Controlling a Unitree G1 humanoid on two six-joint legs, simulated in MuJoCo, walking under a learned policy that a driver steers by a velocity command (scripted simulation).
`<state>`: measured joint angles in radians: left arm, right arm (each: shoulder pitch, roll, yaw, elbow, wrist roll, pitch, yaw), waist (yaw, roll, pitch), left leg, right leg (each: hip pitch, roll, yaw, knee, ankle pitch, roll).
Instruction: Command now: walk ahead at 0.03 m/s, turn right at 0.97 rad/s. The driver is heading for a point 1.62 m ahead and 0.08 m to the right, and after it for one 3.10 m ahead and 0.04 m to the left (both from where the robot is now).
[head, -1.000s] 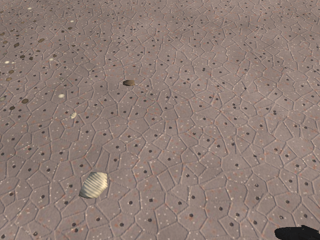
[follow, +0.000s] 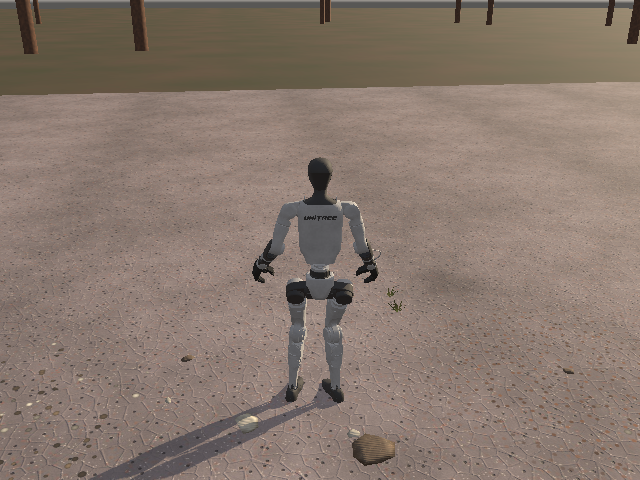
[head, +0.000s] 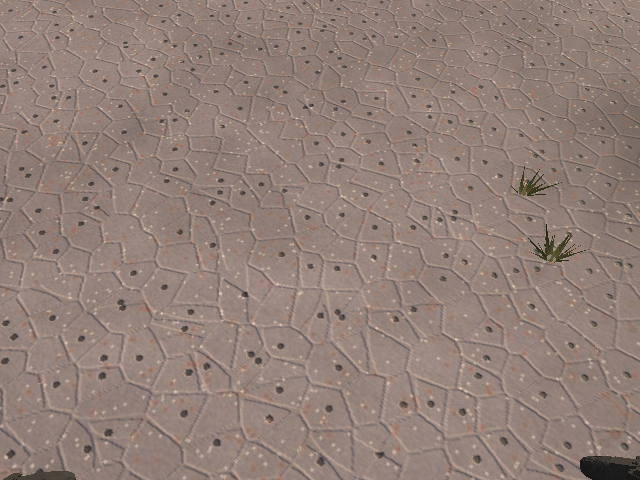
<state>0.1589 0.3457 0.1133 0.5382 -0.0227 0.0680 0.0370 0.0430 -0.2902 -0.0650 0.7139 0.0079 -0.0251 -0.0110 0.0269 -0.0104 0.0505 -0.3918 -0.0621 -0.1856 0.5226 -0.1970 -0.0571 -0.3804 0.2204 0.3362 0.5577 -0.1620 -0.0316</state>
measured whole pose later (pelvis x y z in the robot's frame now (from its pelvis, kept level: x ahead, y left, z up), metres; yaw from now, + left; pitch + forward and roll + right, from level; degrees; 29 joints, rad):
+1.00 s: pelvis +0.01 +0.04 +0.00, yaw +0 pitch +3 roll -1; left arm 0.09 0.32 0.11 0.71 0.01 0.02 0.02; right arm 0.18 -0.32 -0.10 0.61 0.00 0.04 0.01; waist -0.01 -0.04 0.07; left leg -0.37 -0.01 0.05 0.64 -0.32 0.06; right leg -0.46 -0.08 -0.07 1.10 -0.57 0.07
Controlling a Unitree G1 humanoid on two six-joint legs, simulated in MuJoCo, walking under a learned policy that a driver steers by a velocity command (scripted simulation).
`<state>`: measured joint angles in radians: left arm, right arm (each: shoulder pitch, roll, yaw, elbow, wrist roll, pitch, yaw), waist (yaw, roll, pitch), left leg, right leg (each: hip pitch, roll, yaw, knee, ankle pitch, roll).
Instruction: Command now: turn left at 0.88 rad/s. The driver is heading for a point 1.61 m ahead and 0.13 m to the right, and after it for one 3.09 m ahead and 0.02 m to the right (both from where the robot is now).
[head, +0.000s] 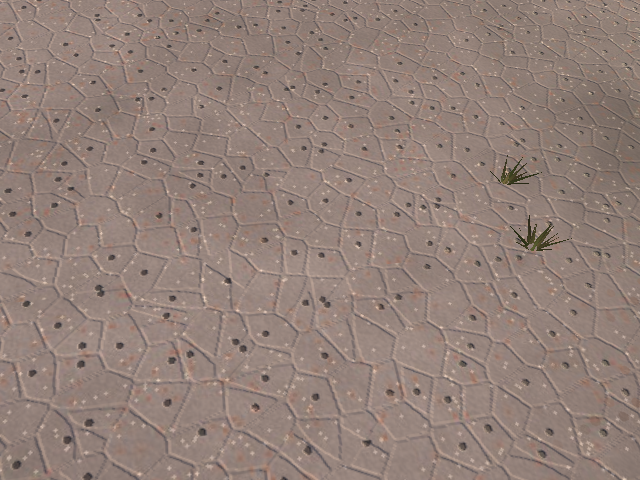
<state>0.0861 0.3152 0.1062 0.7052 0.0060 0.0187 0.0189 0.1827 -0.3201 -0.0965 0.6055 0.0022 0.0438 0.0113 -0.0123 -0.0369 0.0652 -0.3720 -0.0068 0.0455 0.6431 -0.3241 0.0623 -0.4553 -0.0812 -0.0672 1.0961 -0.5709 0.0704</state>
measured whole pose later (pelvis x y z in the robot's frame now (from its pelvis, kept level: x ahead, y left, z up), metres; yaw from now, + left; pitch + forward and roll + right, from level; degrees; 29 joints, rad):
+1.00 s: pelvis +0.04 +0.00 +0.02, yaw -17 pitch +2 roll +0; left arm 0.10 0.29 0.08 0.60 -0.03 0.07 -0.03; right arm 0.18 -0.28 -0.08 0.66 -0.01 0.02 -0.04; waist -0.03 -0.02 0.08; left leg -0.14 0.04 0.23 0.41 -0.31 0.03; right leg -0.53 -0.09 -0.03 0.89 -0.32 0.10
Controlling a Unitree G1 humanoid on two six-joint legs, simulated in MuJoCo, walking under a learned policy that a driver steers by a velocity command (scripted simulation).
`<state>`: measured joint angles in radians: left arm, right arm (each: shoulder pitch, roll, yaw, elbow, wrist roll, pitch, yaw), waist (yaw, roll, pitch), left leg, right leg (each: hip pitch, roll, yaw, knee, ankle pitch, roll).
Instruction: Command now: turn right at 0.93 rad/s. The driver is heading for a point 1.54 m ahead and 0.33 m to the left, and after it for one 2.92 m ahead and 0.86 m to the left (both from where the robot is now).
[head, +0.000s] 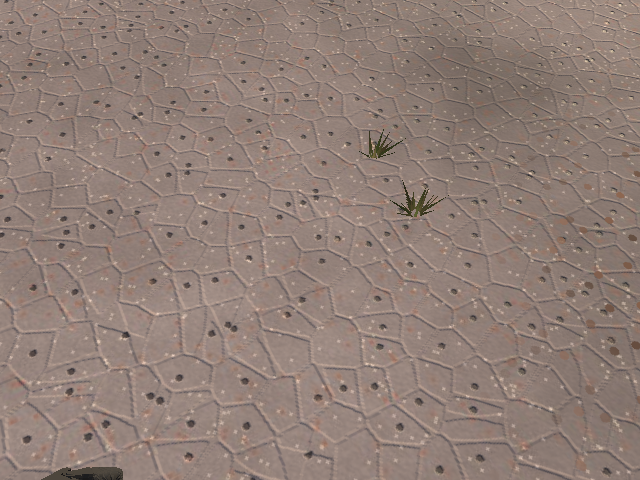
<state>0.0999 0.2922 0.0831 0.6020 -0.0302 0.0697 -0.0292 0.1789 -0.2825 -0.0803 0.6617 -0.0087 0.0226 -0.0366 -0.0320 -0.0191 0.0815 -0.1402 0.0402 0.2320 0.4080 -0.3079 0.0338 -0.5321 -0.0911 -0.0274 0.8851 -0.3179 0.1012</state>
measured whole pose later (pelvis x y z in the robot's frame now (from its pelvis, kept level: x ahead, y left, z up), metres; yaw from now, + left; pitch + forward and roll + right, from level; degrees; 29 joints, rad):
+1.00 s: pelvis +0.45 +0.14 +0.00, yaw +30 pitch +1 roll +0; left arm 0.08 0.26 0.00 0.65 0.06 -0.05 -0.04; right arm 0.44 -0.30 -0.07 0.82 0.00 -0.06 0.01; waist -0.05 -0.03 0.02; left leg -0.08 -0.18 -0.07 0.37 -0.30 0.15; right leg -0.71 -0.17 0.04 1.02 -0.16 0.05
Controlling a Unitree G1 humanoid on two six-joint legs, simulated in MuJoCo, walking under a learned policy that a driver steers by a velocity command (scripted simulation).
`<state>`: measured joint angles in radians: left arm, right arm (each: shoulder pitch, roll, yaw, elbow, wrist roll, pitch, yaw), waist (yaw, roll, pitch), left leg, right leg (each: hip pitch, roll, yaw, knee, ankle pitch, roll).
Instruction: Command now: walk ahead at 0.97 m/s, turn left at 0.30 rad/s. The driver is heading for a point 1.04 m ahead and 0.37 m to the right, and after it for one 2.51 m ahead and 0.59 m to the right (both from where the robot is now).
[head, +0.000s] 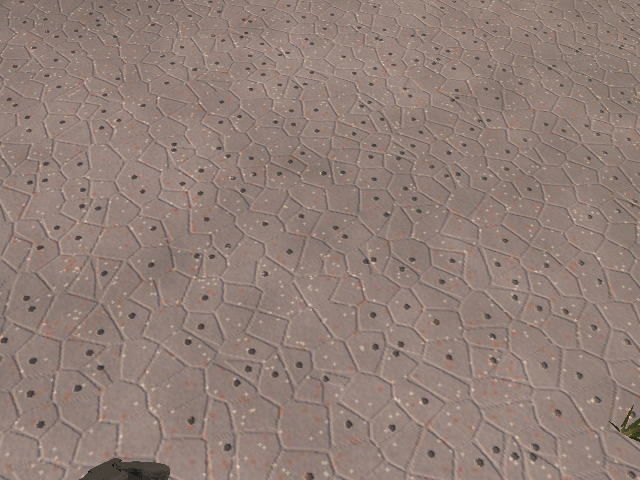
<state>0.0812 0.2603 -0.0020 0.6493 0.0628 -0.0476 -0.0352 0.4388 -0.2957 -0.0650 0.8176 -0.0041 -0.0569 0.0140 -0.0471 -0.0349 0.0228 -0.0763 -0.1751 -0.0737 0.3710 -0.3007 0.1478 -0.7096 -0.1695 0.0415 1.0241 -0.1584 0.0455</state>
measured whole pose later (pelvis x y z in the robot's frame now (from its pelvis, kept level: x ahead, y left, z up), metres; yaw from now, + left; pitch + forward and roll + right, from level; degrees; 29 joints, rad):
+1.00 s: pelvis +0.94 -0.18 -0.01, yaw -42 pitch +2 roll +3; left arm -0.05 0.35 0.03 0.60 0.03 0.00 -0.10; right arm 0.52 -0.33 -0.05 0.92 -0.03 -0.11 0.00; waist -0.08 -0.04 0.02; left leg 0.16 0.00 0.26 0.21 -0.39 -0.05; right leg -0.80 -0.06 -0.09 0.90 -0.02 -0.12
